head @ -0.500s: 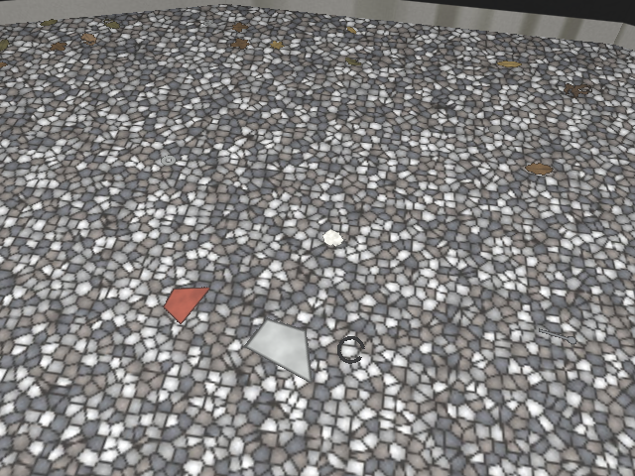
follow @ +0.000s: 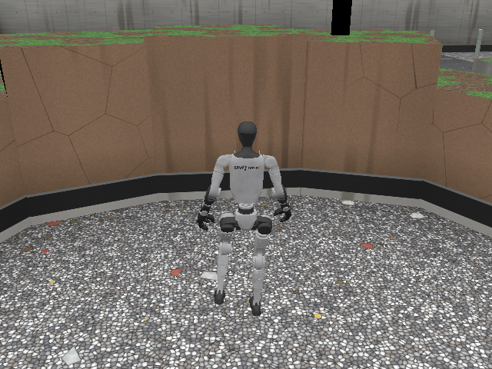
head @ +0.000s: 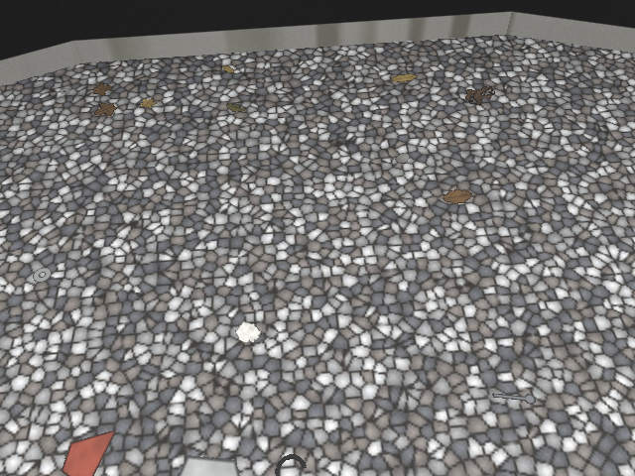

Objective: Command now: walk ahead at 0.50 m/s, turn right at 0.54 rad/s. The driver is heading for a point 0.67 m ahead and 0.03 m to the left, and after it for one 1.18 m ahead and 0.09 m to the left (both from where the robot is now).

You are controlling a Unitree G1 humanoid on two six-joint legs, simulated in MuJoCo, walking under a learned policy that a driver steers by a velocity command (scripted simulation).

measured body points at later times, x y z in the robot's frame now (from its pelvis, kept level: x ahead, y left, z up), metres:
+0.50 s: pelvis +0.28 +0.05 +0.00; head +0.30 +0.05 +0.45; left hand +0.49 +0.27 -0.10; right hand +0.27 -0.23 -0.11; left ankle +0.29 +0.15 -0.74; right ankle +0.30 -0.11 -0.68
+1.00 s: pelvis +0.51 -0.05 +0.00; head +0.54 -0.06 +0.45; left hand +0.59 +0.23 -0.11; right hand +0.65 -0.34 -0.10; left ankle +0.62 +0.09 -0.68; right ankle +0.48 -0.15 -0.74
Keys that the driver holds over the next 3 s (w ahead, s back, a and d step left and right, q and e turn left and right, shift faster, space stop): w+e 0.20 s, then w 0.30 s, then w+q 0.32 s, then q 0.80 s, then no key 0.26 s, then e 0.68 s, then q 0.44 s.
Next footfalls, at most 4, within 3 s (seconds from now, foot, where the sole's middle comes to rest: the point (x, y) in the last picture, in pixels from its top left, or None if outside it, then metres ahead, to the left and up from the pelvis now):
0.24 left None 0.33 0.14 -0.78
0.72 right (424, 447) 0.52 -0.16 -0.78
1.18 left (313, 360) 0.72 0.08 -0.78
1.62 right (411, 364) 0.71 -0.15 -0.78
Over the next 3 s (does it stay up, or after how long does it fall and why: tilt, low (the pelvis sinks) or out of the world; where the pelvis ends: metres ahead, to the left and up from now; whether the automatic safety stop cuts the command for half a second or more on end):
stays up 0.65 -0.07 -0.01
